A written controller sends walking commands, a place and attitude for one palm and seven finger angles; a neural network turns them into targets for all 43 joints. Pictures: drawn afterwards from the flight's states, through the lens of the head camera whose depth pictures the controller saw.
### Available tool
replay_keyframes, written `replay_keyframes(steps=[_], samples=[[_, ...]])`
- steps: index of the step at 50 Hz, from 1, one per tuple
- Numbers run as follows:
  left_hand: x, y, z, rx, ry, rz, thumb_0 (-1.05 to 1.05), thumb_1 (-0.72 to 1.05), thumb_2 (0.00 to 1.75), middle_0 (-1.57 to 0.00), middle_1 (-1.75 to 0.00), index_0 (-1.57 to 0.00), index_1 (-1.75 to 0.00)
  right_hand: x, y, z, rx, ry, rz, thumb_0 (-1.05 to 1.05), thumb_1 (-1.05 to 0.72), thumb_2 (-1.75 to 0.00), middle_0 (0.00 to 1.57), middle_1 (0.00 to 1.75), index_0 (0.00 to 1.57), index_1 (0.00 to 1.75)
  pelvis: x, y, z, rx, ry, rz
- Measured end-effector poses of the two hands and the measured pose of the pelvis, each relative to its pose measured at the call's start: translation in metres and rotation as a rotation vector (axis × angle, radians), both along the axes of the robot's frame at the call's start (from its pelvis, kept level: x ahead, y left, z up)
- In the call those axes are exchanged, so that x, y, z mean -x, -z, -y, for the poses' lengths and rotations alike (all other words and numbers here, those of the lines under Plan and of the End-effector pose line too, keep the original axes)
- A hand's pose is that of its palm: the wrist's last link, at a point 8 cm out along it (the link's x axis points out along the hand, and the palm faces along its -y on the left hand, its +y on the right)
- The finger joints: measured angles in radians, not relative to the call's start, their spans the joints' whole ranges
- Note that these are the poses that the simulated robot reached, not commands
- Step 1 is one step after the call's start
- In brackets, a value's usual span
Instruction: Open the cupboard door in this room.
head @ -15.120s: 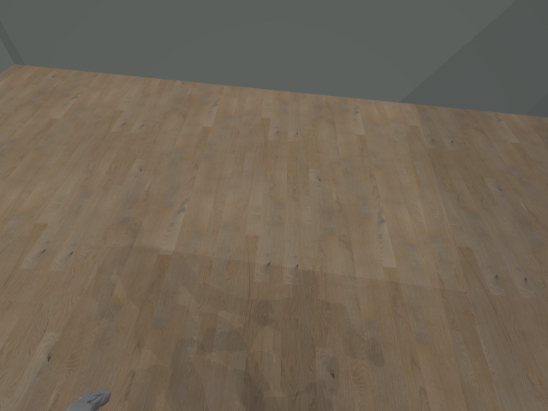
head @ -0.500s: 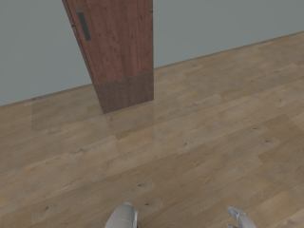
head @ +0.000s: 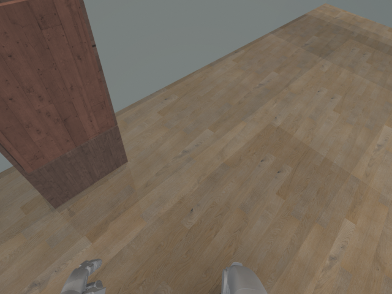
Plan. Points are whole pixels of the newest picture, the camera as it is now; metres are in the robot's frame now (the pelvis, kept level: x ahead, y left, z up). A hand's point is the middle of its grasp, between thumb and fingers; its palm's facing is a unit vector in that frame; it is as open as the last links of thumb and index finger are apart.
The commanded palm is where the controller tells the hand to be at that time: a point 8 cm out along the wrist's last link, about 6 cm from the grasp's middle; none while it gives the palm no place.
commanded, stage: walk to a spot facing it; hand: left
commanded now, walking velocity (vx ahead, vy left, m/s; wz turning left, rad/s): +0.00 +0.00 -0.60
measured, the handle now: out of the picture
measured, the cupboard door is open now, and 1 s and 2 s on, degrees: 0 0 0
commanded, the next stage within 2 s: none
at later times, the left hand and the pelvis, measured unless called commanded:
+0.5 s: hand (122, 251) +0.24 +0.18 -0.16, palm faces -0.23 -0.93 -0.29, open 7.3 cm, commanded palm none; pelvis +0.11 -0.01 +0.00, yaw -17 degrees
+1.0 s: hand (120, 227) +0.30 +0.20 -0.17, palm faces -0.53 -0.83 -0.20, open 7.4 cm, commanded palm none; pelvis +0.13 +0.06 +0.00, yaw -36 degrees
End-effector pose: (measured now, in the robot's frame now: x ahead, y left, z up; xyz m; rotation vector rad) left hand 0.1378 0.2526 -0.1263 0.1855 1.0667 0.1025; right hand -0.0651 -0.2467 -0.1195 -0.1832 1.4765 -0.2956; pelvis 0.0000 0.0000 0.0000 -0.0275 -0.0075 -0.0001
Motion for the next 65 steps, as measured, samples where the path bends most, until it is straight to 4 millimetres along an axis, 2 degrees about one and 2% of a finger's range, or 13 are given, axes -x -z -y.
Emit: replay_keyframes(steps=[4,8,10,13,18,22,27,33,40,48,53,60,65], samples=[[-0.059,0.006,0.033,0.025,0.099,0.008,0.0,0.91,0.9,-0.19,-0.3,-0.19,-0.3,0.01,0.009,-0.016,-0.047,0.086,-0.073,0.0,-0.91,-0.9,0.2,0.3,0.2,0.3,-0.027,0.007,0.004,-0.011,0.044,-0.009],[-0.104,0.017,0.069,0.038,0.184,0.021,0.0,0.91,0.9,-0.19,-0.3,-0.19,-0.3,0.001,0.027,-0.024,-0.101,0.169,-0.114,0.0,-0.91,-0.9,0.2,0.3,0.2,0.3,-0.058,0.02,0.016,-0.025,0.098,-0.013],[-0.116,0.022,0.081,0.036,0.205,0.032,0.0,0.91,0.9,-0.2,-0.3,-0.2,-0.3,-0.014,0.037,-0.022,-0.124,0.195,-0.111,0.01,-0.91,-0.9,0.2,0.3,0.2,0.3,-0.07,0.027,0.023,-0.03,0.127,-0.011],[-0.113,0.023,0.086,0.02,0.209,-0.012,0.0,0.9,0.9,-0.2,-0.3,-0.2,-0.3,-0.057,0.043,-0.012,-0.123,0.199,-0.03,0.01,-0.91,-0.9,0.2,0.3,0.2,0.3,-0.078,0.023,0.026,-0.036,0.161,0.015],[-0.1,0.011,0.068,-0.048,0.191,-0.1,-0.01,0.92,0.9,-0.2,-0.3,-0.2,-0.3,-0.149,0.036,0.011,-0.088,0.155,0.197,0.01,-0.91,-0.9,0.2,0.3,0.2,0.3,-0.091,0.011,0.025,-0.045,0.22,0.017],[-0.1,0.0,0.044,-0.097,0.198,-0.128,-0.01,0.92,0.9,-0.2,-0.3,-0.2,-0.3,-0.203,0.024,0.024,-0.053,0.127,0.335,0.0,-0.91,-0.9,0.2,0.3,0.2,0.3,-0.099,0.006,0.018,-0.055,0.264,0.002],[-0.106,-0.004,0.017,-0.118,0.203,-0.141,0.0,0.91,0.9,-0.2,-0.3,-0.2,-0.3,-0.237,0.011,0.027,-0.006,0.11,0.409,0.0,-0.91,-0.9,0.2,0.3,0.2,0.3,-0.11,0.005,0.002,-0.055,0.316,-0.013],[-0.114,0.013,-0.012,-0.098,0.229,-0.174,0.0,0.9,0.9,-0.2,-0.3,-0.2,-0.3,-0.249,-0.003,0.011,0.062,0.128,0.437,0.0,-0.91,-0.9,0.2,0.3,0.2,0.3,-0.121,0.009,-0.026,-0.032,0.38,-0.026],[-0.138,0.025,-0.024,-0.056,0.329,-0.223,0.01,0.9,0.9,-0.2,-0.3,-0.2,-0.3,-0.207,-0.02,-0.022,0.112,0.22,0.395,0.0,-0.9,-0.9,0.2,0.3,0.21,0.3,-0.129,0.003,-0.05,-0.004,0.489,0.0],[-0.173,0.018,-0.006,-0.062,0.468,-0.225,0.01,0.91,0.9,-0.2,-0.3,-0.2,-0.3,-0.132,-0.013,-0.056,0.098,0.412,0.296,0.0,-0.9,-0.9,0.21,0.3,0.21,0.3,-0.13,-0.003,-0.057,0.009,0.602,-0.012],[-0.199,0.015,0.034,-0.078,0.588,-0.199,0.01,0.91,0.9,-0.2,-0.3,-0.2,-0.3,-0.071,0.0,-0.076,0.062,0.561,0.209,0.0,-0.9,-0.9,0.21,0.3,0.21,0.3,-0.123,-0.001,-0.05,0.0,0.677,-0.016],[-0.231,0.007,0.126,-0.097,0.784,-0.04,0.01,0.91,0.9,-0.2,-0.3,-0.2,-0.3,0.016,0.036,-0.088,-0.003,0.752,0.109,0.0,-0.9,-0.9,0.21,0.3,0.21,0.3,-0.104,0.018,-0.023,-0.032,0.785,-0.011],[-0.227,-0.008,0.161,-0.097,0.84,0.011,0.0,0.9,0.9,-0.2,-0.3,-0.2,-0.3,0.036,0.037,-0.08,-0.009,0.809,0.088,0.01,-0.91,-0.9,0.2,0.3,0.2,0.3,-0.095,0.012,-0.014,-0.036,0.836,0.004]])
